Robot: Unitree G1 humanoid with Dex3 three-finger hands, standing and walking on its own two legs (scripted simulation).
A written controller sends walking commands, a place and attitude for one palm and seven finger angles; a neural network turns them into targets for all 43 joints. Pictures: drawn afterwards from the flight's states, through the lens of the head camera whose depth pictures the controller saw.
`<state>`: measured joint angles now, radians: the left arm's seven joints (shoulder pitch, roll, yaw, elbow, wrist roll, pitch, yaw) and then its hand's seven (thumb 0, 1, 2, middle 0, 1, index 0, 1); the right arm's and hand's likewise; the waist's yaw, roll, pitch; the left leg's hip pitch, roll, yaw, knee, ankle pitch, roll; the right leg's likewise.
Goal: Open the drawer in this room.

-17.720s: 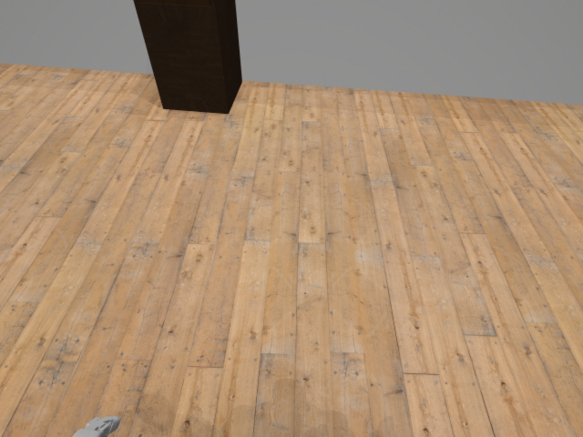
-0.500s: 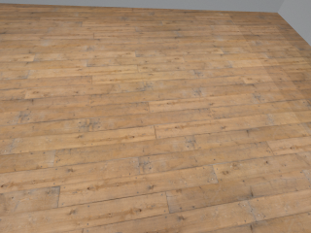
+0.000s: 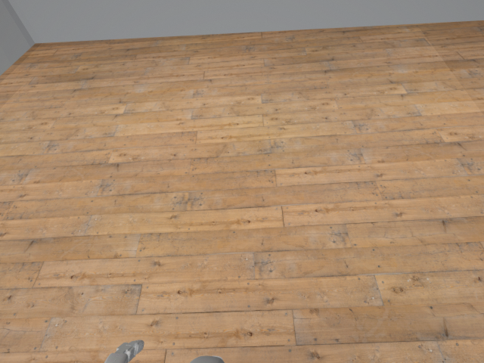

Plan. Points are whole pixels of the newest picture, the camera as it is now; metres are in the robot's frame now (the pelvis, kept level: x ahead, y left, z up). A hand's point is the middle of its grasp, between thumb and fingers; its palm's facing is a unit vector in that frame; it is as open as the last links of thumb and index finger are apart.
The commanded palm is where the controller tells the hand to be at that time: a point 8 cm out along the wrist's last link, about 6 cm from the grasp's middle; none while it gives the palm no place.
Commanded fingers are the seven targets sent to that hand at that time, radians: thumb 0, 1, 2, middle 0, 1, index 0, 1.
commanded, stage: turn or walk to find it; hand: left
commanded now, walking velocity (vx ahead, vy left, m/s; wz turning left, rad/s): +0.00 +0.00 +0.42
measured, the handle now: out of the picture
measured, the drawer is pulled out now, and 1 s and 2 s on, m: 0.00 0.00 0.00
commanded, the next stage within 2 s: none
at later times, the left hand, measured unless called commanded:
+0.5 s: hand out of the picture -0.07 +0.24 -0.18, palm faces +0.29 -0.93 -0.24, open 7.4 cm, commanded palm none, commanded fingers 0.00 0.90 0.90 -0.20 -0.30 -0.20 -0.30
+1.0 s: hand out of the picture -0.03 +0.19 -0.14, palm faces +0.42 -0.86 -0.28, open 7.4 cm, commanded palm none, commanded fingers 0.00 0.90 0.90 -0.20 -0.30 -0.20 -0.30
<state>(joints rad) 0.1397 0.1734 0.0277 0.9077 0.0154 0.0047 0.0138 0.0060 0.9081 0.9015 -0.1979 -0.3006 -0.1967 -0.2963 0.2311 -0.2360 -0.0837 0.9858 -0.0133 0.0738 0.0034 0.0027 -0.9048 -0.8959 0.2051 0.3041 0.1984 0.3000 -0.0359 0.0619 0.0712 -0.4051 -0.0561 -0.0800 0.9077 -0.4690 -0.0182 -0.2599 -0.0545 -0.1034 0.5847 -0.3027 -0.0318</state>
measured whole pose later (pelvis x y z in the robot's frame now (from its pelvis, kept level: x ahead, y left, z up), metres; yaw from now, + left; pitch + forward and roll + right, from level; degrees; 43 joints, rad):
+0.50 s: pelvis -0.03 +0.03 +0.00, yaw +13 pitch -1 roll +0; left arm 0.26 0.25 0.07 1.01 0.02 0.07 0.02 0.01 0.91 0.90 -0.20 -0.30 -0.20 -0.30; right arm 0.13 -0.20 -0.05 0.96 -0.01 0.03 0.01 0.00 -0.91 -0.90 0.20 0.30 0.20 0.30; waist 0.03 -0.06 0.08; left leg -0.24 0.01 0.06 0.59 -0.33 0.02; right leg -0.38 -0.13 -0.15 0.91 -0.51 0.05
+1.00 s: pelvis -0.04 -0.02 +0.00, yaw +26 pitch -1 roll +2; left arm 0.17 0.16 0.03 0.92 0.02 0.01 0.02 0.01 0.91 0.90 -0.20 -0.30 -0.20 -0.30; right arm 0.23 -0.25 -0.09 1.00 -0.02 0.08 0.01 0.00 -0.91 -0.90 0.20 0.30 0.20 0.30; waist -0.03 0.06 0.07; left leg -0.47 -0.03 -0.04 1.10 -0.43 -0.03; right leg -0.23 -0.07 -0.13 0.55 -0.30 -0.02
